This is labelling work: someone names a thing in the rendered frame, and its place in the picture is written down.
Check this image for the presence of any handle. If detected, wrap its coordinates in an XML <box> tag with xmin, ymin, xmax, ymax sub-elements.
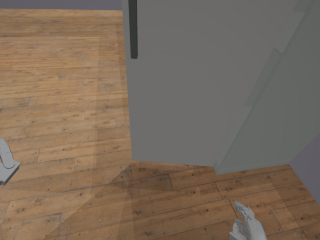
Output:
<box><xmin>128</xmin><ymin>0</ymin><xmax>138</xmax><ymax>59</ymax></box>

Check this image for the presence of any left robot hand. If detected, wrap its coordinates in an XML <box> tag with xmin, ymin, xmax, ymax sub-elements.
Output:
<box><xmin>0</xmin><ymin>138</ymin><xmax>20</xmax><ymax>186</ymax></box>

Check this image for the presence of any right robot hand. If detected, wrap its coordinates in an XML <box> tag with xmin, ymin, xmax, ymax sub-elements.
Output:
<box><xmin>229</xmin><ymin>201</ymin><xmax>267</xmax><ymax>240</ymax></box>

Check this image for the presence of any fridge door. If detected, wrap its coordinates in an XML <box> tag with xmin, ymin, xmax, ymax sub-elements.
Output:
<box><xmin>121</xmin><ymin>0</ymin><xmax>298</xmax><ymax>167</ymax></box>

